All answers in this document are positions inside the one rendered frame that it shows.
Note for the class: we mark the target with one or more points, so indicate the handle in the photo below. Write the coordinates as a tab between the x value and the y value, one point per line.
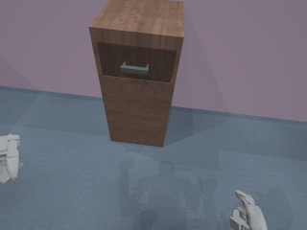
134	69

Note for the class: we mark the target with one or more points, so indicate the drawer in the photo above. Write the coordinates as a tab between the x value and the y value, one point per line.
160	61

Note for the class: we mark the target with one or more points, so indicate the left robot hand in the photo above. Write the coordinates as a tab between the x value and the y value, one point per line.
10	163

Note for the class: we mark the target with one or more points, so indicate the cabinet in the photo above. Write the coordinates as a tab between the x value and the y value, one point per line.
137	111

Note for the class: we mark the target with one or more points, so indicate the right robot hand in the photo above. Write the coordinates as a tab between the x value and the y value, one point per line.
250	219

